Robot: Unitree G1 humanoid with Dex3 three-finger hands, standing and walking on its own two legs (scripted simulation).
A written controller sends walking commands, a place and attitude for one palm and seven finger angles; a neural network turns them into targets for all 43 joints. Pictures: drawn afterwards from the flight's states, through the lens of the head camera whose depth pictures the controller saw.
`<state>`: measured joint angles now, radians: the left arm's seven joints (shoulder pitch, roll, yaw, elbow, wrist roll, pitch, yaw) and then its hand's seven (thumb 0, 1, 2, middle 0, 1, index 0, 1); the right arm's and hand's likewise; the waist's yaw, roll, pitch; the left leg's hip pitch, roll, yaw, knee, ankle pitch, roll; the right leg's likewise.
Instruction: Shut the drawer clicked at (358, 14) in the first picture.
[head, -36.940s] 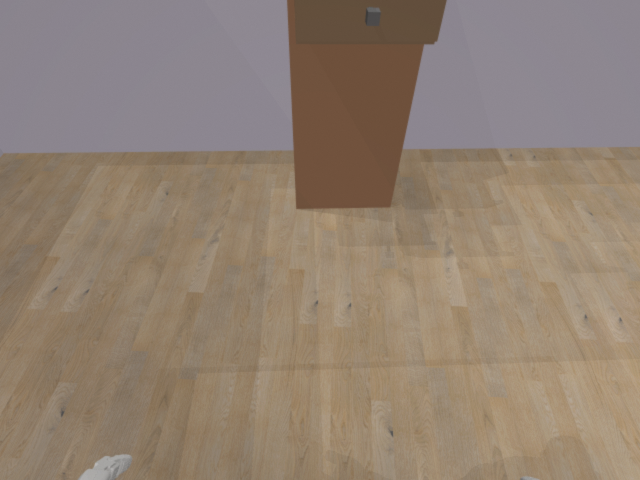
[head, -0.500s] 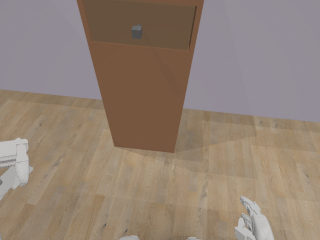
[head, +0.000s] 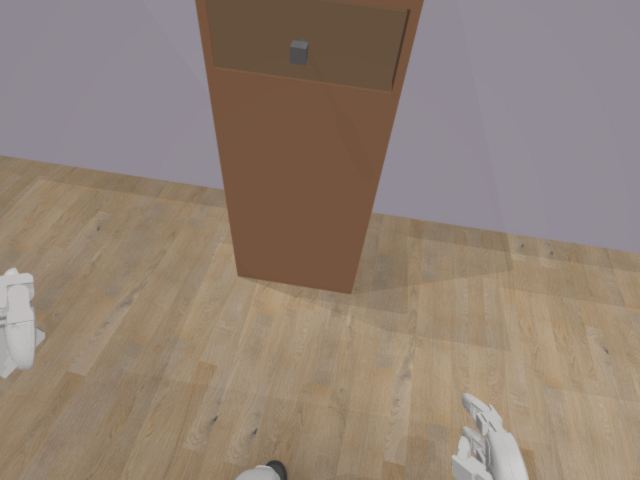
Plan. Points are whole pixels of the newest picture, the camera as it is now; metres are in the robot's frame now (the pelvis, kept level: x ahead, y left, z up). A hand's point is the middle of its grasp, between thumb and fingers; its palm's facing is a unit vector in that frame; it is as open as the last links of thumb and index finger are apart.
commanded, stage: step back with the hand held close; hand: left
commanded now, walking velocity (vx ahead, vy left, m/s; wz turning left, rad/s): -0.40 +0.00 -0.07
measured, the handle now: (300, 49) +0.85 +0.13 +0.13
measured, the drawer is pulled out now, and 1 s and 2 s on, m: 0.00 0.00 0.00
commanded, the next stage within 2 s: stop stepping back and stand still in 0.04 s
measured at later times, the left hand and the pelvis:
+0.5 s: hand out of the picture +0.09 +0.20 +0.17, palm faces +0.26 -0.79 -0.55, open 3.2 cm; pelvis -0.11 -0.03 +0.00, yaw -6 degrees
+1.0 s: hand out of the picture +0.03 +0.22 +0.18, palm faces +0.42 -0.77 -0.48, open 3.2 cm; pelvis -0.16 -0.02 +0.00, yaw -2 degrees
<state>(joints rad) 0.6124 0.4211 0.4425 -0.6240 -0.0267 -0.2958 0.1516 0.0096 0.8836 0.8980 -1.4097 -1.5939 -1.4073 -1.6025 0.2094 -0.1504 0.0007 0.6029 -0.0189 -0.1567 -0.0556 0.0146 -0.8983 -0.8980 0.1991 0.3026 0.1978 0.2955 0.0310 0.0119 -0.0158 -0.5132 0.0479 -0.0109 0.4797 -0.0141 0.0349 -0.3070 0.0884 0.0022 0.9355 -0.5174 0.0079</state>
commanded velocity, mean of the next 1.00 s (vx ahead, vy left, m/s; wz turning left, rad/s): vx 0.12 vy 0.04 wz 0.00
